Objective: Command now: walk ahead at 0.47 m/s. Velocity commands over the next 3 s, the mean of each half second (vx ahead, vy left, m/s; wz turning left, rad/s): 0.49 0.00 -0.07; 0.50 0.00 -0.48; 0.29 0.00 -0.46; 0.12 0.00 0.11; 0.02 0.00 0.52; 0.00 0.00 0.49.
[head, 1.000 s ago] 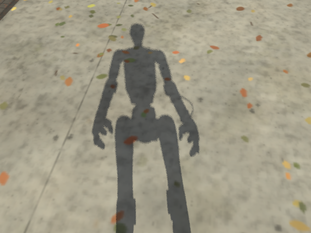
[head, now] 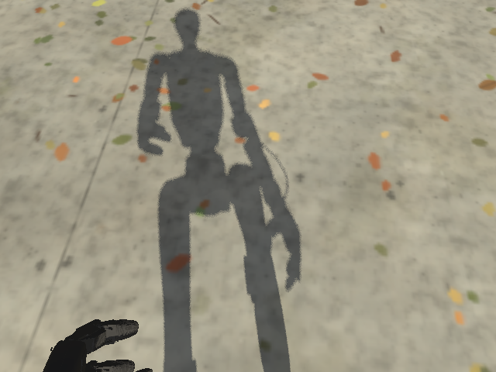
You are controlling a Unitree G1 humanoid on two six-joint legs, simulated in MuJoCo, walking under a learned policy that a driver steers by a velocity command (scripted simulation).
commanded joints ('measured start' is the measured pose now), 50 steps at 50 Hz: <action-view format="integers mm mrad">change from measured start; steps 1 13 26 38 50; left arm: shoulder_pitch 534 345 499 387 113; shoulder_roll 298 145 175 66 95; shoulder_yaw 98 31 44 52 51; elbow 93 116 123 -18 -166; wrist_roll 26 36 14 3 10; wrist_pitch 15 -22 31 66 61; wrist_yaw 24 39 59 53 -14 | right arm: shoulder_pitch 40 -336 -391 -346 -257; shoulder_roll -37 -103 -198 -152 -256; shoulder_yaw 7 -41 -60 -51 -89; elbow -90 -224 -274 -221 -200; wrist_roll -11 -3 16 -22 17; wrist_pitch -15 -16 -64 -61 -5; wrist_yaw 9 -7 43 17 -5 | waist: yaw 218 65 4 87 44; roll -128 -35 -69 69 72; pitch -383 22 -99 -23 28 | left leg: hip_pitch -706 -894 -448 -348 -117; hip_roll -26 142 -12 250 276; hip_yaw -2 -80 -18 -54 197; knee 850 657 149 -170 -26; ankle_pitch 431 428 412 471 806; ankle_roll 21 27 72 204 135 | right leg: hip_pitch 984 284 476 -172 -97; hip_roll -322 -216 -191 -163 -71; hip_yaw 543 226 214 173 -12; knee -27 -458 -58 557 125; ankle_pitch -271 -67 267 -143 -110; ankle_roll -220 -145 -40 72 5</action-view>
